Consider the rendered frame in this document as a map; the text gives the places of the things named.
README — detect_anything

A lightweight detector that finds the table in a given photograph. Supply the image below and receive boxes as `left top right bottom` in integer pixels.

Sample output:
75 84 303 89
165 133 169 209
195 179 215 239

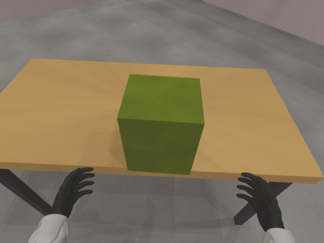
0 58 324 225

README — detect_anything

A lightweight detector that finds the right robot forearm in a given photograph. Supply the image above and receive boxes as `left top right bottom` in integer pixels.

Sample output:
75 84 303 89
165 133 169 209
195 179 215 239
261 228 295 243

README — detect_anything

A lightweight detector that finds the carton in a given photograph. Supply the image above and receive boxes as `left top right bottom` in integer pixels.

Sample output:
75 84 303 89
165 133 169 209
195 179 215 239
117 74 205 175

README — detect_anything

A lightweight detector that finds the robot right hand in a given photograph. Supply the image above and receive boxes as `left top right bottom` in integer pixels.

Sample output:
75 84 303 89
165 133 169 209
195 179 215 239
236 173 284 232

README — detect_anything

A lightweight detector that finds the left robot forearm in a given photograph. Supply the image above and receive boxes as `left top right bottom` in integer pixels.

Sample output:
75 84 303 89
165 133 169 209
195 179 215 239
28 214 70 243

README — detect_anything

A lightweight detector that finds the robot left hand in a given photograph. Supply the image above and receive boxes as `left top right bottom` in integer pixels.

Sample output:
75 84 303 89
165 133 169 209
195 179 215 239
49 167 95 218

